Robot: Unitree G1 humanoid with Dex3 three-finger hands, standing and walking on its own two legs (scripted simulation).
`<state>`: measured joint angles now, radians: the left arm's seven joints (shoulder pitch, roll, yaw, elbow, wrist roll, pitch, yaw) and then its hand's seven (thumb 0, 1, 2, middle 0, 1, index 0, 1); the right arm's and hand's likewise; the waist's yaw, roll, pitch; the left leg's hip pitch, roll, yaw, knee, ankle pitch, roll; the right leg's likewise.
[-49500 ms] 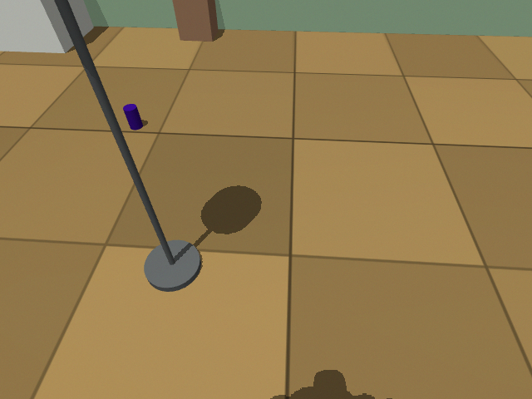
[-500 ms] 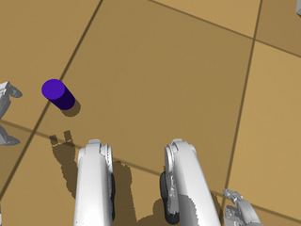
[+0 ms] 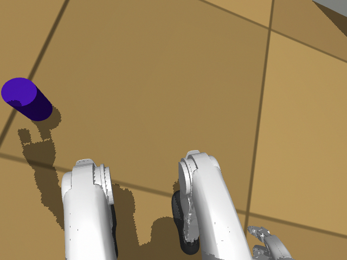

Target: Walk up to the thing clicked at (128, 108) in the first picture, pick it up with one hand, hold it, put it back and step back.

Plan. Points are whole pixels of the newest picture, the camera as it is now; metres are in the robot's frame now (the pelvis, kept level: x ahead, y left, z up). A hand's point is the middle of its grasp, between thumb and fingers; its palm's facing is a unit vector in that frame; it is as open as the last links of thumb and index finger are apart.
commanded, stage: rise first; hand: left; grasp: from above
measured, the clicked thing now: (30, 101) +0.52 +0.36 -0.30
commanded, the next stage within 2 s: none
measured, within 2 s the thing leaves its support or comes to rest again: neither
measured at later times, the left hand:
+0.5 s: hand out of the picture +0.44 +0.39 -0.16, palm faces -0.43 -0.09 -0.90, open 14.2 cm
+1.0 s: hand out of the picture +0.46 +0.39 -0.17, palm faces -0.43 -0.09 -0.90, open 14.2 cm
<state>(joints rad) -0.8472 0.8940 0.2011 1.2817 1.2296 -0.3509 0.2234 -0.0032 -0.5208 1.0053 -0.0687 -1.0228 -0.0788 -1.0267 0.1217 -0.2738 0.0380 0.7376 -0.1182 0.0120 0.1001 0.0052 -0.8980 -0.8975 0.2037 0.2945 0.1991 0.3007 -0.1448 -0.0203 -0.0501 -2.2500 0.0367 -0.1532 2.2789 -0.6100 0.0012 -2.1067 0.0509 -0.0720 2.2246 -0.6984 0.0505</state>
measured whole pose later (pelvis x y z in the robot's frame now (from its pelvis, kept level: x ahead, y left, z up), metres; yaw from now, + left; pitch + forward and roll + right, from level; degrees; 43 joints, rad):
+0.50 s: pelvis +0.01 +0.00 -0.02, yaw -2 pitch +33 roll -10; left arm -0.88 0.95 0.23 1.29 1.25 -0.37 0.25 0.00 -0.56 1.01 -0.07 -1.04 -0.07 -1.04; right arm 0.09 -0.27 0.07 0.72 -0.16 0.05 0.12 0.00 -0.92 -0.90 0.20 0.29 0.20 0.30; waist -0.16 -0.04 0.00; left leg -2.29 0.05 -0.19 2.36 -0.66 0.00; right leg -2.14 0.07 -0.09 2.28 -0.73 0.06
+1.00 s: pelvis +0.01 +0.00 -0.03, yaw -3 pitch +31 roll -11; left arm -0.93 0.99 0.21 1.35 1.26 -0.35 0.25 0.00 -0.57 1.02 -0.07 -1.04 -0.08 -1.05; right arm 0.11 -0.27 0.11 0.71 -0.16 0.05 0.13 0.00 -0.92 -0.90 0.20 0.29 0.20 0.30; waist -0.20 -0.04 0.01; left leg -2.32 0.04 -0.20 2.39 -0.64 0.00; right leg -2.16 0.08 -0.10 2.31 -0.71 0.06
